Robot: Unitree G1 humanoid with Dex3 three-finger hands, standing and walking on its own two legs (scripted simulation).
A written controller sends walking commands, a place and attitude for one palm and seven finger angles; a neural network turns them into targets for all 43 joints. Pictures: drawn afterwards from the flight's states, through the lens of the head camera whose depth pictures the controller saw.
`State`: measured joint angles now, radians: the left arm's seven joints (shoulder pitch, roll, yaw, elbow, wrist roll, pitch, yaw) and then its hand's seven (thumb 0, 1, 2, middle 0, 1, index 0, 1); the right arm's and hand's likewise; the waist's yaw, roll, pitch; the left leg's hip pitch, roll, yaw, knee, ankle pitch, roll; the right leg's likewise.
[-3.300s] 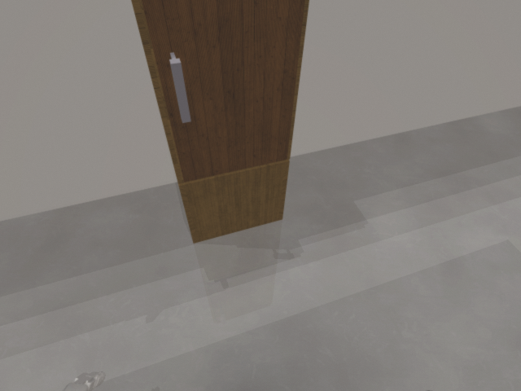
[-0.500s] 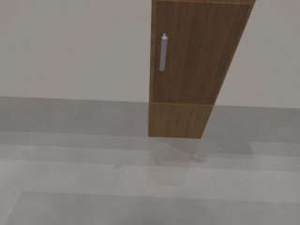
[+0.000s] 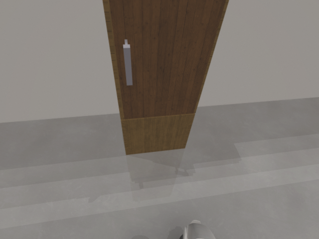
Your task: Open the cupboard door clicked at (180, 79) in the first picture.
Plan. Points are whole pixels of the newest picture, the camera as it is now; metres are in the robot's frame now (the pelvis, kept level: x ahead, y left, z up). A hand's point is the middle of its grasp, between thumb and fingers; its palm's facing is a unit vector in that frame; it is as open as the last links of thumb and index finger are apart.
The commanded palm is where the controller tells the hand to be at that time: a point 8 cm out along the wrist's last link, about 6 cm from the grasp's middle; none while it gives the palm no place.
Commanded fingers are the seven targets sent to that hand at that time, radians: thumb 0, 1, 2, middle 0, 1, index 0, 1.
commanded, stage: take the last steps up to it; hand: left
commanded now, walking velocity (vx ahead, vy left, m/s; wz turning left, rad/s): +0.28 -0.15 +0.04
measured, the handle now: (127, 63) +0.73 +0.14 +0.03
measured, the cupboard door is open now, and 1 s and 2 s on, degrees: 0 0 0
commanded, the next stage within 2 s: come to a stop and stand still in 0.28 s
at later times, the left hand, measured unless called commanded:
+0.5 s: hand (130, 237) +0.16 +0.08 -0.19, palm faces +0.13 -0.98 -0.13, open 7.3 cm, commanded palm none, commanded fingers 0.00 0.90 0.90 -0.20 -0.30 -0.20 -0.30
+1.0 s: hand (125, 233) +0.17 +0.10 -0.18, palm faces +0.09 -0.97 -0.24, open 7.4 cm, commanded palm none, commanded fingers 0.00 0.90 0.90 -0.20 -0.30 -0.20 -0.30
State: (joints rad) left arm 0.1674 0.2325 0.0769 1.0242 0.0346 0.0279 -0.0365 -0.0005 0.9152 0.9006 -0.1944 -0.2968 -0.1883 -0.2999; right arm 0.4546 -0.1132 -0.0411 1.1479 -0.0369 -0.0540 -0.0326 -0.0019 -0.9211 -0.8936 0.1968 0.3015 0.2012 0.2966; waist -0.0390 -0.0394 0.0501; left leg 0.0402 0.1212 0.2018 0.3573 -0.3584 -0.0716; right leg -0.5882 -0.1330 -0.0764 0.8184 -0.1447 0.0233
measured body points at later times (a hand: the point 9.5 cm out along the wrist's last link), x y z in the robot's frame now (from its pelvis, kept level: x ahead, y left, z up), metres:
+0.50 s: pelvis +0.17 -0.08 -0.01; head +0.17 -0.06 +0.44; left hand +0.16 +0.13 -0.18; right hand +0.27 -0.30 -0.14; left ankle +0.21 +0.02 -0.74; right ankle +0.16 -0.16 -0.74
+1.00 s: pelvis +0.16 -0.09 -0.01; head +0.17 -0.09 +0.44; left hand +0.17 +0.15 -0.16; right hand +0.21 -0.32 -0.17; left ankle +0.14 +0.04 -0.73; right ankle +0.16 -0.16 -0.74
